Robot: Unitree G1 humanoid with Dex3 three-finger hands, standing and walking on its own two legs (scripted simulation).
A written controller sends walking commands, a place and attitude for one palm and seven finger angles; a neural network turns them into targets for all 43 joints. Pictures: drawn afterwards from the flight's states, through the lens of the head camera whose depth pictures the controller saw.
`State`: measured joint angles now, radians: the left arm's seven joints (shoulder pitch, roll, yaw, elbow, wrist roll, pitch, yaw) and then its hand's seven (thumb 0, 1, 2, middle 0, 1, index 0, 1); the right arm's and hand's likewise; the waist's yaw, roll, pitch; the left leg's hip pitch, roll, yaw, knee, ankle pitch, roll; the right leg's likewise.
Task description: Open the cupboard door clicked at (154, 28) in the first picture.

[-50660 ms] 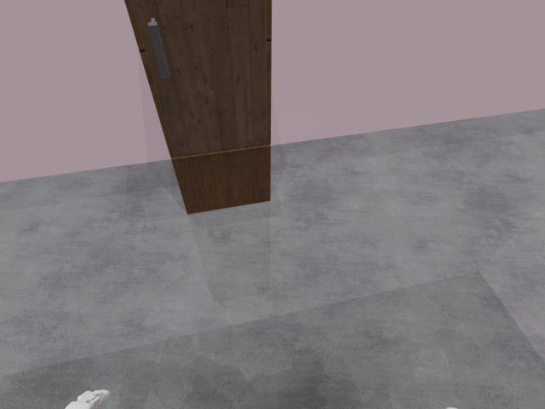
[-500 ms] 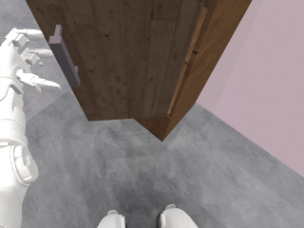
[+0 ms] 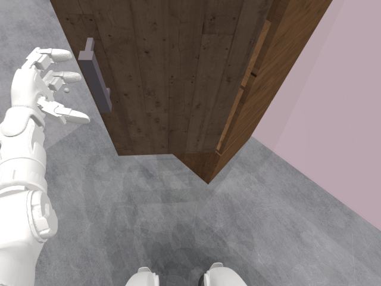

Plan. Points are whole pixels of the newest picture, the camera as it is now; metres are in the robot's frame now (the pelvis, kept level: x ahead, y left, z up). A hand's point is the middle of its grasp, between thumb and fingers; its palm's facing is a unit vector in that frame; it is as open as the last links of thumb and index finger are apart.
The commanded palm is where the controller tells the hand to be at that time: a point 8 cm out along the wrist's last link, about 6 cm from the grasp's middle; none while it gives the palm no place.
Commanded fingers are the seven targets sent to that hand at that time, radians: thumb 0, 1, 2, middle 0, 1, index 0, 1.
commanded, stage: move the hooked fingers beside the handle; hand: left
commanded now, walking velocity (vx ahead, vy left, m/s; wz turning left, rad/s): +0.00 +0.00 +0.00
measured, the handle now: (98, 78) +0.52 +0.17 +0.09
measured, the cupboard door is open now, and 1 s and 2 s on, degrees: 46 46 46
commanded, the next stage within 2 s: slide the fingers in behind the handle in 0.18 s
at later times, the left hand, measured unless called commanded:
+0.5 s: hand (73, 92) +0.48 +0.21 +0.09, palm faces +0.03 -1.00 -0.01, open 14.0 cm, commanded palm +0.46 +0.25 +0.09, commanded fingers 0.00 -0.50 0.30 -0.30 -1.20 -0.30 -1.20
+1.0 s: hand (91, 92) +0.48 +0.18 +0.09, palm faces +0.01 -1.00 -0.02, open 14.0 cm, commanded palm +0.46 +0.22 +0.09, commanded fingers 0.00 -0.50 0.30 -0.30 -1.20 -0.30 -1.20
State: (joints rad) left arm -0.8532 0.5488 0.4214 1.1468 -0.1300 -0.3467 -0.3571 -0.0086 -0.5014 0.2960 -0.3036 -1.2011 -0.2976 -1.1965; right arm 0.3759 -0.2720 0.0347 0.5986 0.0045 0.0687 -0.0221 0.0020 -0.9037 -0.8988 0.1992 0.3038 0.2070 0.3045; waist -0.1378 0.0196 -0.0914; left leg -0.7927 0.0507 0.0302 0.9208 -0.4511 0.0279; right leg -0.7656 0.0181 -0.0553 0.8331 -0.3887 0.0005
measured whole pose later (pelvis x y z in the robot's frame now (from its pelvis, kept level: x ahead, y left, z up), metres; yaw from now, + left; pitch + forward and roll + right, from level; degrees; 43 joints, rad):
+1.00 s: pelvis -0.01 -0.01 +0.00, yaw +0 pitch +17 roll -2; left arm -0.86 0.45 0.35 1.13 -0.11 -0.37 -0.23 -0.01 -0.50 0.30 -0.30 -1.20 -0.30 -1.21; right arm 0.40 -0.26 0.03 0.62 0.00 0.04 -0.01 0.00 -0.90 -0.90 0.20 0.30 0.21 0.30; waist -0.14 0.03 -0.09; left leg -0.79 0.05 0.03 0.92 -0.44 0.02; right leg -0.77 0.02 -0.06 0.85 -0.39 -0.01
